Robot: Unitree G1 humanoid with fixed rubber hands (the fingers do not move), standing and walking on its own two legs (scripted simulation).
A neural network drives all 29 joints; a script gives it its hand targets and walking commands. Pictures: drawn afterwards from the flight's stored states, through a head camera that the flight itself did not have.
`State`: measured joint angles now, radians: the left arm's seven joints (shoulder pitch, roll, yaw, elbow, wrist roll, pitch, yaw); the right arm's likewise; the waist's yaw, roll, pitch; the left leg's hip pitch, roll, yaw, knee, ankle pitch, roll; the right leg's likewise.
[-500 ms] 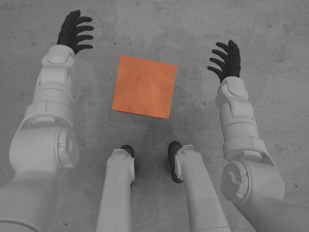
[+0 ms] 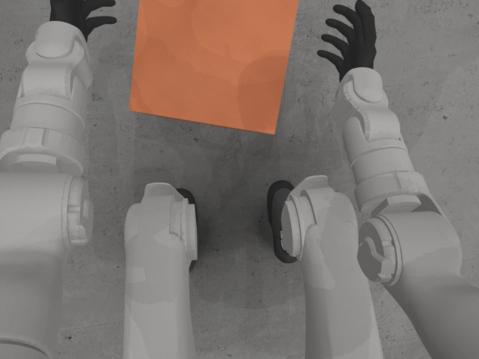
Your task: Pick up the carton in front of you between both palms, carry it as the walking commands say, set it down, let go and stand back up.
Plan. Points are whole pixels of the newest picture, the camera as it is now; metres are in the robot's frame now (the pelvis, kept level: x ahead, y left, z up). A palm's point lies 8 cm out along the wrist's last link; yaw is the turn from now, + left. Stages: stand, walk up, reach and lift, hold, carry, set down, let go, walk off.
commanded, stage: reach and lift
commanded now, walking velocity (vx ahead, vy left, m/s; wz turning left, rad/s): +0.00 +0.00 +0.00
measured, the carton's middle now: (213, 68) +0.50 +0.05 -0.30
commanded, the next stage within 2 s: none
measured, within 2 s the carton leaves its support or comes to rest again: leaves its support in 1.02 s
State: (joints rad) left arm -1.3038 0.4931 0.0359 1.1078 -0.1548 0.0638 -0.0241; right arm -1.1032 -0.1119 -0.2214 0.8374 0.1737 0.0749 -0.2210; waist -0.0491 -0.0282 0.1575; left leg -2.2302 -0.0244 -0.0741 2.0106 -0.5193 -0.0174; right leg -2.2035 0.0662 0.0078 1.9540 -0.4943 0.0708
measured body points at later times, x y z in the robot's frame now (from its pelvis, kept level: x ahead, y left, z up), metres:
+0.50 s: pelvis +0.00 +0.00 -0.05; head +0.36 +0.06 +0.22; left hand +0.54 +0.22 -0.24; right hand +0.52 -0.14 -0.22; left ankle +0.11 +0.12 -0.39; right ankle +0.13 -0.13 -0.39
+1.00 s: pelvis +0.00 +0.00 -0.05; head +0.35 +0.06 +0.22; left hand +0.54 +0.19 -0.23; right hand +0.53 -0.11 -0.22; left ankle +0.11 +0.12 -0.39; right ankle +0.13 -0.13 -0.39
